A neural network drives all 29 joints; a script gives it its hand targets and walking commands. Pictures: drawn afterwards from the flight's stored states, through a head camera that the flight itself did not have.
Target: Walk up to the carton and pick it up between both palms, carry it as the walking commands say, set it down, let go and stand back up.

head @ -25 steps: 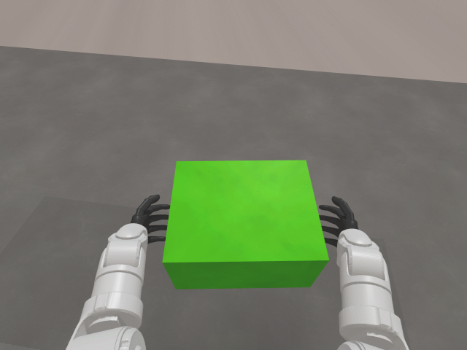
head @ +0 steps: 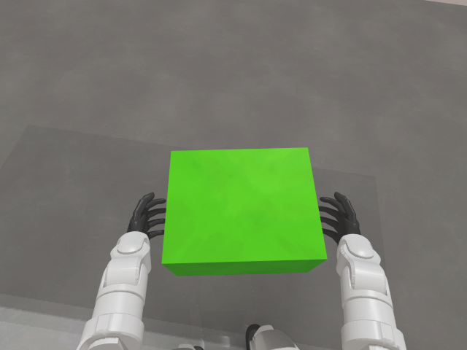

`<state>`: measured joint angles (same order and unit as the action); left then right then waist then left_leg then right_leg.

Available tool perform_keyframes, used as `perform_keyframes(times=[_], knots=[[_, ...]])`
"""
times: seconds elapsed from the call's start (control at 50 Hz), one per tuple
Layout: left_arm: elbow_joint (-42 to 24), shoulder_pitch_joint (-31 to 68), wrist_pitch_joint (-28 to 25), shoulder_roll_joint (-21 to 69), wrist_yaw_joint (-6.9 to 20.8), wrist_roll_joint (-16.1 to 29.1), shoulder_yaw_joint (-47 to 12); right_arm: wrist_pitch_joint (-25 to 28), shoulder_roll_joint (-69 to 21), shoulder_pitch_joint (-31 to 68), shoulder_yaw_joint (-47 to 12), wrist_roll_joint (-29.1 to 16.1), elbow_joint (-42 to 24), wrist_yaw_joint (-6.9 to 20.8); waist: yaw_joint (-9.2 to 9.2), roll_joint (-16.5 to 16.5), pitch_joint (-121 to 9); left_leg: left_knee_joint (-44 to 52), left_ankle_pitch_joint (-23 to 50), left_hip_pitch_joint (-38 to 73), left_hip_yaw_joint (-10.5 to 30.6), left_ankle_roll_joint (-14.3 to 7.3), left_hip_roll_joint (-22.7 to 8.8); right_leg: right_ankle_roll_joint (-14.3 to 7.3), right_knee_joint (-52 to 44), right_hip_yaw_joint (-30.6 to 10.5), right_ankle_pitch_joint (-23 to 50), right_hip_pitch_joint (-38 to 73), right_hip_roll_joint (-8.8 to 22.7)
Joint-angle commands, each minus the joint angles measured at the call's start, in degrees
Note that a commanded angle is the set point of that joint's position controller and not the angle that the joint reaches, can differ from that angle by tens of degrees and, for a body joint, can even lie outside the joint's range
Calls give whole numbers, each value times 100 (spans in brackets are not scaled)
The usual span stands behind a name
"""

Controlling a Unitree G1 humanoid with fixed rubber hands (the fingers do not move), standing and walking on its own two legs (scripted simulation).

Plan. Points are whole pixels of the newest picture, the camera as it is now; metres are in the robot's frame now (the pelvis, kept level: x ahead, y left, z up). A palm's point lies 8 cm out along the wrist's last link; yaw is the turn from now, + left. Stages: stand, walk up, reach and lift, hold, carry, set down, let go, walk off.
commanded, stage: set down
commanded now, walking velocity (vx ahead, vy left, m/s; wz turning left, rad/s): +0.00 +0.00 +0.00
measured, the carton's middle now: (241, 213) +0.38 -0.05 -0.13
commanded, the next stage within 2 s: none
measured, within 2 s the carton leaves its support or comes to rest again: neither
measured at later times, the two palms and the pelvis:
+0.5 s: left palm (151, 233) +0.34 +0.13 -0.12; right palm (332, 239) +0.30 -0.23 -0.12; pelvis -0.08 -0.04 -0.07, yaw +1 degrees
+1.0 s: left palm (155, 233) +0.38 +0.15 -0.25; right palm (303, 236) +0.34 -0.21 -0.23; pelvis -0.08 +0.00 -0.15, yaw +1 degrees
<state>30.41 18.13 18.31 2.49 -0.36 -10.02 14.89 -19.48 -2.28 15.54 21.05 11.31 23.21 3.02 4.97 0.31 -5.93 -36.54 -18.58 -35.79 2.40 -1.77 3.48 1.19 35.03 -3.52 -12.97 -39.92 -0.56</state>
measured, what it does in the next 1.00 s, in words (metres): lowers itself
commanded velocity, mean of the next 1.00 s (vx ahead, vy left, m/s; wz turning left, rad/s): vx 0.00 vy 0.00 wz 0.00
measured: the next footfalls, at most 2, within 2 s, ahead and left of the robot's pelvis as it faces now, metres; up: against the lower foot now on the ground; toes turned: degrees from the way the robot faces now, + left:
none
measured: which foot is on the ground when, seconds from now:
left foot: down 0.00-1.00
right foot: down 0.00-1.00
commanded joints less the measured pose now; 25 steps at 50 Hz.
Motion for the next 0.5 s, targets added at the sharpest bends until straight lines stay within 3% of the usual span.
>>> perform_keyframes(times=[0.0, 0.02, 0.04, 0.06, 0.08, 0.1, 0.12, 0.14, 0.16, 0.18, 0.2, 0.22, 0.24, 0.26, 0.28, 0.3, 0.32, 0.34, 0.36, 0.38, 0.4, 0.42, 0.44, 0.46, 0.48], knots=[[-773, 3088, -471, 4748, 1494, 863, -3155, 270, -4415, 2531, -3280, -971, -143, 1550, 279, 53, -3648, -192, 3823, 1042, 575, 280, 32, -105, 659, -40, 3249, 1094, -534], [-1156, 3704, -512, 4875, 1478, 989, -3462, 322, -4362, 2637, -3164, -961, -131, 1517, 422, 435, -4102, -383, 3635, 937, 498, 354, 92, -156, 780, -99, 3247, 1299, -512], [-968, 3328, -507, 4935, 1442, 985, -3248, 298, -4543, 2550, -3387, -1008, -86, 1559, -5, 108, -4557, -340, 3886, 1416, 492, 394, 5, -114, 900, 101, 2692, 1109, -638], [-1089, 4034, -531, 4567, 1503, 992, -3291, 349, -4226, 2991, -3124, -871, -215, 1553, 281, 157, -4530, -571, 3582, 888, 443, 360, 60, -85, 1012, 75, 2769, 775, -621], [-456, 3543, -477, 4618, 1467, 662, -2909, 266, -4494, 3031, -3168, -923, 224, 1580, -156, 395, -4172, -419, 3452, 879, 402, 294, 92, -71, 875, -26, 2550, 617, -545], [-587, 3446, -464, 4797, 1555, 597, -2985, 307, -4818, 2817, -3105, -958, 69, 1568, 30, 483, -4270, -547, 3157, 490, 180, 263, 287, -104, 907, -61, 2998, 934, -523], [-401, 3747, -468, 4425, 1590, 605, -2630, 318, -4298, 3370, -2990, -908, 83, 1611, 4, 269, -4141, -640, 2660, 97, 310, 274, 182, -91, 1147, -13, 2527, 681, -508], [59, 3557, -329, 4708, 1659, 485, -2565, 213, -4416, 3419, -3004, -769, 195, 1610, -29, 269, -3804, -596, 2179, -293, 236, 230, 270, -40, 1123, 74, 2214, 548, -489], [-294, 4089, -369, 4648, 1776, 630, -2671, 224, -4785, 3642, -3107, -953, -167, 1521, -72, 275, -4533, -672, 1824, -236, 91, 158, 317, -106, 1083, -101, 2470, 1298, -380], [-205, 3800, -328, 4812, 1781, 662, -2687, 214, -4889, 4121, -3456, -1099, -380, 1586, -365, -62, -4531, -682, 2043, -221, 173, 169, 314, -47, 1348, 56, 2432, 948, -516], [-88, 4131, -335, 4559, 1897, 587, -2581, 183, -4766, 4112, -3202, -983, -269, 1532, -92, 59, -4555, -824, 1903, -867, 33, 125, 345, -57, 1340, -113, 2787, 1097, -375], [81, 4110, -350, 4632, 1985, 761, -2345, 218, -4748, 4459, -3527, -1233, -557, 1505, -281, -161, -4729, -897, 1689, -879, 46, 98, 348, -3, 1325, -97, 2575, 1193, -369], [190, 4331, -345, 4348, 2064, 498, -2231, 139, -4943, 4386, -3190, -939, -221, 1449, -190, -365, -4786, -972, 1554, -1477, 4, 26, 382, 12, 1469, -93, 2703, 1416, -338], [395, 4190, -306, 4436, 2049, 426, -1941, 104, -4811, 4533, -3232, -928, -187, 1479, -388, -41, -4387, -952, 1142, -1519, 10, 23, 345, -33, 1555, -94, 2034, 996, -309], [133, 4560, -280, 4679, 2120, 787, -2388, -10, -5154, 4425, -3139, -886, -57, 1436, 49, -462, -4421, -981, 720, -1329, 11, -30, 379, 42, 1371, 60, 1461, 1090, -435], [148, 5181, -247, 4025, 2213, 541, -2054, -93, -5120, 4713, -3029, -861, 172, 1425, -418, -274, -4442, -1118, 858, -1755, -115, 14, 412, 7, 1510, -99, 1531, 685, -369], [130, 5221, -233, 4151, 2238, 634, -2173, -111, -5210, 4537, -2979, -842, 315, 1398, -198, -238, -4418, -1144, 408, -1890, -115, -38, 363, 13, 1552, -50, 1214, 805, -347], [69, 5499, -294, 4276, 2306, 664, -2205, -95, -5493, 4873, -3045, -911, 351, 1322, -263, -386, -4763, -1291, 302, -1872, -131, -130, 332, -17, 1565, -228, 812, 753, -320], [233, 5648, -271, 4217, 2345, 695, -2042, -126, -5280, 4852, -2728, -705, 510, 1301, 31, -398, -4462, -1355, 23, -2165, -130, -107, 291, -28, 1590, -158, 465, 456, -382], [182, 5889, -275, 4012, 2458, 565, -2048, -59, -5672, 5239, -2942, -981, -19, 1197, -309, -451, -5057, -1554, 55, -2329, -315, -92, 396, -12, 1590, -368, 704, 945, -270], [643, 5680, -204, 3949, 2574, 570, -1735, -96, -5310, 5607, -2981, -819, -49, 1130, -183, -631, -4782, -1677, -209, -2804, -315, -103, 350, 43, 1563, -565, 96, 911, -184], [175, 6058, -298, 3869, 2682, 678, -1991, -191, -5820, 5359, -3147, -1041, 54, 1065, -299, -707, -5478, -1899, 135, -2807, -409, -160, 375, 93, 1552, -756, 349, 1399, -122], [446, 6130, -246, 3727, 2748, 634, -1755, -160, -5539, 5749, -3076, -1088, 26, 1063, -487, -334, -5117, -1911, -138, -3300, -406, -132, 395, 96, 1718, -701, 57, 1095, -93], [582, 6257, -210, 3850, 2734, 644, -1715, -212, -5617, 5773, -2907, -910, 364, 1072, -380, -217, -5006, -1880, -564, -3235, -271, -112, 359, 17, 1839, -597, -284, 782, -127], [591, 6473, -178, 3842, 2822, 693, -1701, -258, -5639, 5638, -2749, -872, 283, 1046, -199, -547, -4988, -2070, -392, -3370, -394, -120, 427, 71, 1679, -605, -566, 693, -184]])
